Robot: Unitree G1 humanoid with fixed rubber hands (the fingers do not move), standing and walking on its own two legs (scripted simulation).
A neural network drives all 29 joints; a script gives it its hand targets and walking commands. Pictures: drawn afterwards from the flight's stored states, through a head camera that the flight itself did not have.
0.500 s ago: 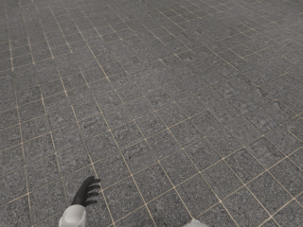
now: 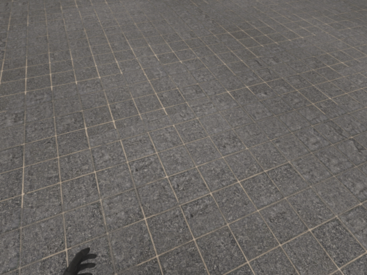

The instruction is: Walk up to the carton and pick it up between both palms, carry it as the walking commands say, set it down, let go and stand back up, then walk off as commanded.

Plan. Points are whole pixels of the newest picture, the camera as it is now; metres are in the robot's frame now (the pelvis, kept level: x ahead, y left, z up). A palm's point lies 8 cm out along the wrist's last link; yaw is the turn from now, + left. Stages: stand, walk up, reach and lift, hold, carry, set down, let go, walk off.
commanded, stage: walk off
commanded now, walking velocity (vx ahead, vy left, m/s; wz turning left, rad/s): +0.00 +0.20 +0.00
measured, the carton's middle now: out of the picture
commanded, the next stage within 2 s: none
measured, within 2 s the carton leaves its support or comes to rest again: neither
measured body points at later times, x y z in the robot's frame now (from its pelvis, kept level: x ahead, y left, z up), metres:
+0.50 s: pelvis -0.04 +0.09 +0.00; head -0.03 +0.10 +0.45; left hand +0.05 +0.36 -0.13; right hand +0.05 -0.15 -0.11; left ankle -0.05 +0.17 -0.67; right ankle -0.04 -0.09 -0.71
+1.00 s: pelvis -0.10 +0.22 +0.01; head -0.08 +0.22 +0.46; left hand +0.03 +0.47 -0.11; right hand -0.03 -0.02 -0.11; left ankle -0.05 +0.21 -0.71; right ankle -0.15 +0.08 -0.66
